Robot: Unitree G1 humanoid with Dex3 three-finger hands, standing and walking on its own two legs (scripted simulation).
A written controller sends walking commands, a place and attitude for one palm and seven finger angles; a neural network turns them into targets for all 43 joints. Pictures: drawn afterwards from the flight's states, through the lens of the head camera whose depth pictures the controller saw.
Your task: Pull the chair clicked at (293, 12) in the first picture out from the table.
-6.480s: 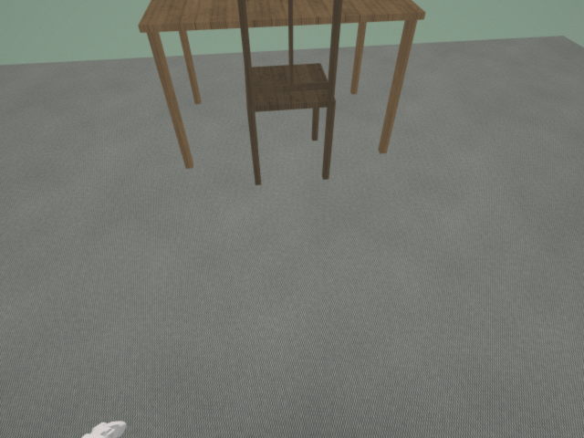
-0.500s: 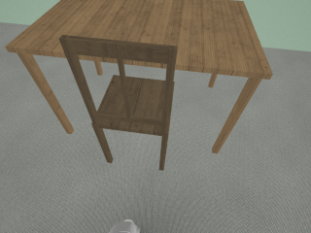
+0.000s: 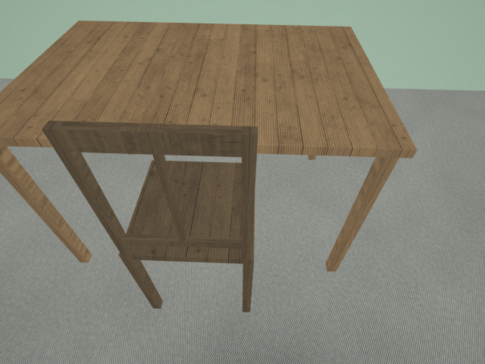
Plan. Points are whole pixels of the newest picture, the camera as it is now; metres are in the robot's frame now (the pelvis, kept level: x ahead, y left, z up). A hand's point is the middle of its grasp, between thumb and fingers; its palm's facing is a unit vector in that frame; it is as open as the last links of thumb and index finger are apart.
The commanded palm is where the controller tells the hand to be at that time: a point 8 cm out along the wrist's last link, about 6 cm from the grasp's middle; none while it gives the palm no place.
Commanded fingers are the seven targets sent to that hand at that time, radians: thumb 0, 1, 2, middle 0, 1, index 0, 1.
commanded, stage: come to a stop and stand still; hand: left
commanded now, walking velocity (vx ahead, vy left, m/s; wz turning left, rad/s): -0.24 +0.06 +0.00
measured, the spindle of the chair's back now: (172, 202) +0.46 +0.19 -0.06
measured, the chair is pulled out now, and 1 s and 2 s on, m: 0.00 0.00 0.00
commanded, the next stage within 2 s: look again from close up in 1.14 s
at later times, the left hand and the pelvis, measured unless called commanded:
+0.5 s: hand out of the picture -0.03 +0.24 -0.17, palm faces +0.09 -0.98 -0.19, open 7.4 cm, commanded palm none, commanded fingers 0.00 0.90 0.90 -0.20 -0.30 -0.20 -0.30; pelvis -0.05 +0.05 +0.01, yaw +1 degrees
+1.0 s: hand out of the picture -0.04 +0.19 -0.17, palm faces +0.02 -0.97 -0.22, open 7.3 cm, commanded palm none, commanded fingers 0.00 0.90 0.90 -0.20 -0.30 -0.20 -0.30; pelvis -0.05 +0.01 +0.00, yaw +0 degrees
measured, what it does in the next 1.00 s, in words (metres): steps on the spot: left foot, then right foot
